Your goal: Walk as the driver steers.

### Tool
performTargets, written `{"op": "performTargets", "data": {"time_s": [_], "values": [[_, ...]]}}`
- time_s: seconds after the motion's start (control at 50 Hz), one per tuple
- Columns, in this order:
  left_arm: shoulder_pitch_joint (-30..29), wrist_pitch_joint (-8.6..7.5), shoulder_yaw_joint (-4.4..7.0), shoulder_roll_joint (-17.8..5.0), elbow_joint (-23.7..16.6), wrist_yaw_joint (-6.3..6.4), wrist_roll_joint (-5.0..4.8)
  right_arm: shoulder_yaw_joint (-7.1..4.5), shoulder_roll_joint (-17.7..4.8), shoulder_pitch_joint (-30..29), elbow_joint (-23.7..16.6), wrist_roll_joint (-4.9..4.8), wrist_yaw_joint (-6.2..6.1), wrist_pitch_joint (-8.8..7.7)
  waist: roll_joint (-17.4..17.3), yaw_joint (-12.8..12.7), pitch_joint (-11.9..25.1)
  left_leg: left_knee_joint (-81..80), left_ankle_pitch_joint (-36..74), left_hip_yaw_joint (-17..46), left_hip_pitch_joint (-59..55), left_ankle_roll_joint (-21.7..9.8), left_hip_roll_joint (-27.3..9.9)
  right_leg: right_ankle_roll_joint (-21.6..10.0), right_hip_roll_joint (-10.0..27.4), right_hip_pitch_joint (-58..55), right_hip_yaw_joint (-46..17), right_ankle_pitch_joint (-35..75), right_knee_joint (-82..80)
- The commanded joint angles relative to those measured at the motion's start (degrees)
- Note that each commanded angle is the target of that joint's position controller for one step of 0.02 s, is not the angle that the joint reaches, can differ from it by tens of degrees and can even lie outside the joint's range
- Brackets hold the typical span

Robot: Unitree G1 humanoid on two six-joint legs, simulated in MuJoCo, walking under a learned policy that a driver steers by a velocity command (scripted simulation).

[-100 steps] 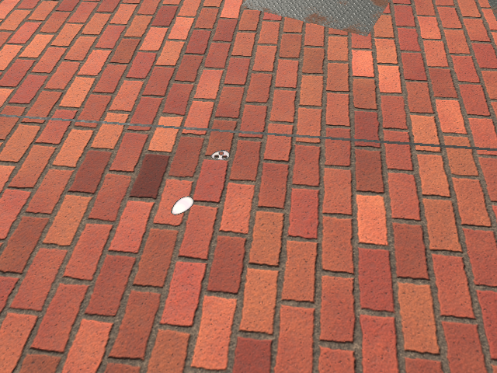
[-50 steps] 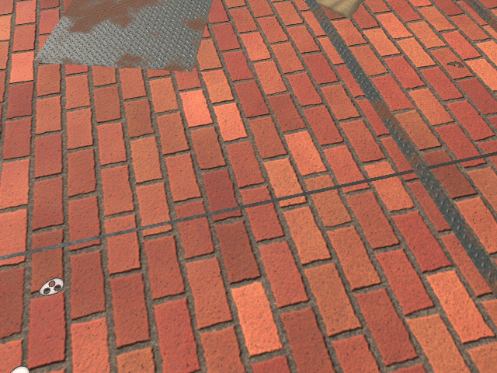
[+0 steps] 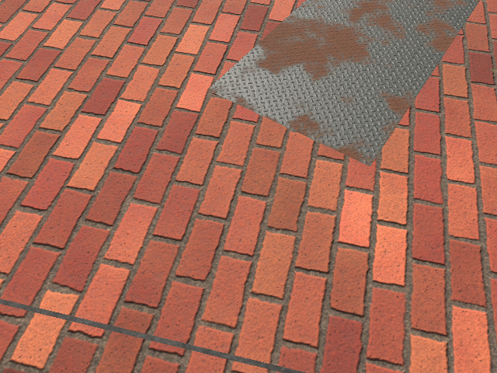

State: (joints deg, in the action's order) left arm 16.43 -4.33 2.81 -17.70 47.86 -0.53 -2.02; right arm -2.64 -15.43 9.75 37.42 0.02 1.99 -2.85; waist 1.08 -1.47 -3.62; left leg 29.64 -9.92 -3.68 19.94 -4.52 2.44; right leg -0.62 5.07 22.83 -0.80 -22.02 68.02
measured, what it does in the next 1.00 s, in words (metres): walks ahead, turning right: right foot, then left foot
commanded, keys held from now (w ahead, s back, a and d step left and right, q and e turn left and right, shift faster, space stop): w+e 0.74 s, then w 0.26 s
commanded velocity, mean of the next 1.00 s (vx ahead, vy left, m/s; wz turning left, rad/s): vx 0.50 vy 0.00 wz -0.41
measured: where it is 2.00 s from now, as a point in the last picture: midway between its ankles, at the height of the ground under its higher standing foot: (335, 267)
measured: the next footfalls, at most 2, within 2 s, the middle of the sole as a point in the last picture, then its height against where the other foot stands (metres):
right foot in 0.42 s outside the picture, level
left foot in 0.90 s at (287, 279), level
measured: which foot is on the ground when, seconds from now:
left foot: down 0.00-0.44, up 0.46-0.88, down 0.90-1.00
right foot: up 0.00-0.40, down 0.42-0.92, up 0.94-1.00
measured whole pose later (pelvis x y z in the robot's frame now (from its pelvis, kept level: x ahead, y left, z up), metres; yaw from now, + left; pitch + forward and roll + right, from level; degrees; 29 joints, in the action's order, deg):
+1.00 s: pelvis +0.57 -0.12 +0.00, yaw -29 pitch +1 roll +1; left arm 19.6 -2.2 3.0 -16.8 43.3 0.6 -1.4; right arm -2.9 -15.6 9.1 41.7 0.0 1.7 -6.6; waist 1.8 -1.0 -0.5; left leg 30.0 -9.3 -0.5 22.1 -2.1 2.5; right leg -2.2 -3.6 18.1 -7.5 -25.6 63.8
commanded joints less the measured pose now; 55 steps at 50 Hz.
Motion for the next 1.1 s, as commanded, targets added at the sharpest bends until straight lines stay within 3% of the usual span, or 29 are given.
{"op": "performTargets", "data": {"time_s": [0.02, 0.06, 0.12, 0.2, 0.3, 0.36, 0.4, 0.42, 0.44, 0.46, 0.48, 0.5, 0.52, 0.54, 0.58, 0.62, 0.72, 0.76, 0.82, 0.86, 0.88, 0.9, 0.92, 0.94, 0.96, 1.0, 1.02, 1.06, 1.1], "values": [[2.6, 0.50, 1.55, -5.5, -2.7, 0.27, 0.19, -2.19, -6.0, 2.8, -1.0, 0.56, -0.16, -2.40, -6.3, 1.0, 6.5, -18.3, 11.1, 15.3, -12.3, -9.2, -16.4, 0.7, 4.1, 9.8, -4.4, 6.5, -0.3], [1.9, 1.58, 1.60, -4.2, -2.4, 0.52, 0.07, -2.42, -6.2, 2.5, 0.4, 0.90, -0.37, -3.40, -4.5, 0.3, 4.4, -20.8, 12.5, 10.3, -10.2, -8.8, -15.7, 1.6, 3.7, 11.2, -5.2, 9.8, -2.8], [-2.3, 1.59, 1.52, -3.1, -3.7, 0.56, 0.45, -2.58, -6.4, 3.8, 2.4, 1.26, -1.16, -3.69, -3.6, 1.4, 1.8, -22.0, 15.9, 4.5, -12.3, -7.3, -14.8, 2.3, 2.5, 16.2, -6.7, 18.7, -11.0], [-8.2, 0.97, 0.77, -1.4, -5.5, -0.74, 0.77, -2.77, -7.7, 4.6, 4.1, 0.80, -1.94, -3.43, -3.4, 3.7, -0.2, -23.7, 15.2, -1.4, -14.5, -5.2, -14.2, 1.5, 1.3, 15.0, -2.9, 28.8, -24.2], [-15.4, 0.90, 0.17, -0.8, -9.9, -2.60, 0.88, -3.48, -9.4, 8.9, 7.2, -0.33, -2.49, -1.48, -2.6, 6.2, -2.7, -20.1, 21.7, -4.1, -25.4, -4.6, -17.9, -1.2, 0.2, 19.7, 0.7, 23.7, -31.7], [-13.7, 1.24, 1.03, -2.5, -11.6, -3.46, 0.81, -4.04, -11.4, 7.7, 7.3, -0.73, -3.25, -0.01, -5.2, 3.6, 0.8, -11.3, 44.7, -6.4, -28.8, -2.8, -18.4, -4.1, -3.8, 13.4, 5.4, 15.1, -32.5], [-3.3, 1.69, 3.17, -6.3, -10.0, -3.10, 0.69, -4.18, -12.6, 6.3, 6.8, -0.88, -3.91, 0.89, -6.3, -2.8, 7.5, 4.6, 56.3, -8.0, -25.9, -0.9, -16.8, -7.2, -8.3, -1.5, 7.5, 12.3, -33.5], [6.2, 1.99, 5.04, -9.8, -8.0, -2.19, 0.64, -3.73, -12.0, 5.7, 6.3, -0.90, -4.22, 0.70, -3.6, -7.9, 12.3, 19.0, 46.9, -8.6, -16.1, 1.4, -14.4, -9.9, -7.9, -17.8, 3.3, 15.4, -37.3], [9.6, 2.15, 6.66, -16.5, -7.5, -1.20, 0.38, -1.41, -4.8, 11.2, 3.5, 0.96, -3.32, -0.67, 10.8, -4.0, 18.1, 41.4, 1.4, -7.2, 10.3, 5.5, -5.2, -19.7, 7.3, -40.8, -24.7, 10.4, -38.2], [9.5, 1.39, 5.59, -14.3, -9.1, -1.33, 0.57, -0.62, -4.8, 9.2, 3.1, 0.40, -2.35, -3.10, 8.2, -4.5, 26.3, 50.8, -24.4, 6.4, 20.6, 5.5, 1.6, -25.0, 14.2, -48.0, -47.9, 4.8, -48.2], [8.1, 0.89, 4.43, -10.7, -9.0, -1.46, 1.14, -1.75, -8.8, 2.5, 1.3, -2.03, -1.48, -4.59, 4.4, -6.4, 19.9, 51.5, -20.3, 10.4, 26.2, 4.0, -2.2, -21.2, 12.7, -44.2, -40.2, 5.2, -50.6], [4.8, 0.57, 3.96, -9.1, -9.3, -1.42, 0.98, -1.47, -8.6, 0.4, 0.4, -2.35, -1.38, -5.40, 1.2, -4.4, 13.1, 46.6, -15.1, 9.6, 26.1, 3.0, -4.8, -18.9, 10.5, -35.5, -32.4, 8.6, -51.0], [0.8, 0.57, 3.41, -7.4, -9.9, -1.36, 0.77, -1.66, -8.4, 0.2, 0.9, -1.00, -1.79, -5.53, -2.0, -1.6, 8.4, 41.0, -12.0, 8.9, 23.4, 3.4, -6.9, -17.1, 7.9, -27.0, -26.4, 14.4, -51.6], [-1.8, 0.52, 2.79, -5.8, -10.9, -1.12, 1.30, -2.13, -8.9, 1.1, 1.3, -0.03, -2.05, -5.02, -0.7, 0.5, 6.6, 37.4, -9.5, 8.9, 19.2, 4.0, -8.4, -16.4, 6.1, -20.8, -22.6, 19.8, -52.8], [-3.5, 0.44, 2.77, -5.8, -11.9, -0.69, 1.56, -2.21, -8.1, 3.1, 1.4, 0.65, -2.07, -3.64, 0.9, 2.5, 6.0, 33.9, -7.3, 8.1, 15.0, 5.9, -8.7, -16.6, 4.1, -14.5, -19.5, 25.8, -54.8], [-2.5, 0.26, 3.15, -7.3, -11.5, -0.02, 1.42, -1.81, -6.6, 2.1, 1.0, 0.96, -2.31, -2.68, 1.1, 2.6, 5.1, 28.6, -3.9, 6.8, 14.3, 7.8, -8.2, -16.4, 2.7, -10.4, -15.9, 29.9, -55.4], [1.4, 1.15, 3.51, -8.5, -9.9, 1.31, 0.78, -0.61, -4.2, -9.0, -1.7, 0.39, -1.91, -2.97, 3.7, -1.8, 3.7, 6.7, 13.1, 6.0, 9.9, 9.3, -4.1, -12.1, -1.3, -7.4, -12.7, 21.8, -54.0], [3.2, 1.44, 3.54, -8.6, -9.1, 1.45, 0.60, -0.75, -4.9, -11.3, -2.3, -0.30, -1.31, -3.46, 4.3, -2.8, 3.7, 2.7, 15.6, 6.5, 8.4, 9.0, -3.2, -11.7, 0.2, -9.1, -15.0, 18.4, -53.0], [4.8, 1.61, 3.20, -7.3, -7.8, 1.67, 0.73, -1.37, -6.8, -11.0, -2.2, -0.35, -0.41, -4.31, 5.1, -2.6, 3.7, -0.8, 13.4, 8.0, 8.0, 6.7, -3.9, -10.7, 3.6, -15.3, -19.0, 17.2, -48.9], [4.0, 1.87, 3.32, -7.4, -7.6, 1.61, 1.08, -1.94, -7.8, -7.7, -1.5, -0.23, -0.36, -4.75, 6.5, -0.4, 3.6, -2.2, 8.6, 6.8, 4.6, 4.3, -3.6, -9.7, 4.6, -17.4, -20.4, 21.8, -45.6], [3.5, 1.96, 2.96, -6.4, -7.8, 1.47, 1.22, -2.67, -8.9, -3.1, -0.2, 0.14, -0.66, -4.97, 6.1, 2.0, 5.6, -4.2, 7.9, 5.4, -1.9, 2.7, -2.7, -8.6, 2.4, -17.4, -19.2, 28.0, -40.8], [3.5, 1.89, 1.97, -4.1, -8.4, 1.22, 1.72, -3.39, -11.0, 4.0, 0.8, 0.93, -0.98, -5.23, 3.5, 5.3, 12.3, -2.7, 7.9, 9.9, -14.0, -0.5, -7.8, -6.8, -0.6, -13.9, -16.3, 27.1, -29.2], [11.1, 1.37, 0.79, -0.6, -8.8, 1.20, 1.22, -4.78, -16.3, 11.3, 2.1, 1.65, -1.10, -4.96, -9.6, 4.4, 21.5, -3.3, 1.9, 30.3, -35.3, -9.3, -19.8, -2.5, -8.4, 3.0, -10.0, 11.6, -9.2], [13.0, 0.86, 0.52, -1.7, -8.5, 1.23, 0.20, -4.78, -14.6, 15.2, 4.7, -0.02, -0.30, -4.34, -19.4, 4.9, 22.4, -12.2, -15.2, 49.5, -39.9, -13.4, -25.3, -0.9, -10.5, 16.2, -8.9, -11.0, 2.3], [7.0, 0.72, 1.72, -6.9, -8.8, 1.21, -0.31, -3.43, -10.1, 12.5, 4.0, -0.96, -0.30, -4.20, -11.1, 6.4, 13.6, -14.2, -23.3, 45.7, -33.7, -10.7, -23.8, -1.3, -7.3, 21.3, -10.9, -7.7, 6.6], [-2.3, 0.56, 1.73, -6.6, -11.0, 1.10, 1.28, -2.07, -6.9, 6.5, 3.4, 0.04, -0.49, -3.36, -4.0, 5.2, 3.7, -16.1, -13.0, 31.0, -19.7, -7.8, -18.5, -1.5, -3.1, 20.5, -6.7, 0.0, 2.6], [-2.2, 0.58, 1.91, -5.8, -11.1, 0.96, 1.41, -1.60, -5.9, 4.3, 3.3, 0.68, -0.71, -3.45, -5.6, 3.4, 2.3, -16.7, -3.5, 26.6, -15.6, -7.5, -17.3, -1.1, -1.5, 17.8, -6.8, 2.7, -0.5], [0.5, 1.23, 1.78, -3.9, -9.7, 0.89, 1.16, -1.28, -5.0, 3.1, 3.9, 0.94, -0.84, -3.93, -7.1, 1.7, 3.5, -16.5, 18.3, 18.0, -12.2, -6.8, -15.4, 0.2, -1.3, 12.2, -5.9, 2.8, -4.2], [0.2, 1.93, 1.46, -2.3, -10.2, 1.25, 1.35, -1.76, -6.8, 2.8, 5.0, 0.82, -1.08, -4.17, -6.8, 1.0, 4.2, -15.7, 35.0, 11.5, -11.6, -7.3, -15.4, 1.7, -2.0, 11.7, -4.8, 4.2, -9.2]]}}
Keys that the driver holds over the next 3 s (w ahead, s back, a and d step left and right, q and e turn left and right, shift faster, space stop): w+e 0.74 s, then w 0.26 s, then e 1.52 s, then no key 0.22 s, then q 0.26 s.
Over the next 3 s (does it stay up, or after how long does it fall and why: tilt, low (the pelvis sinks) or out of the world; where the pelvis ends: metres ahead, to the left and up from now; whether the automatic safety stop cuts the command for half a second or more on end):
stays up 0.74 -0.22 0.00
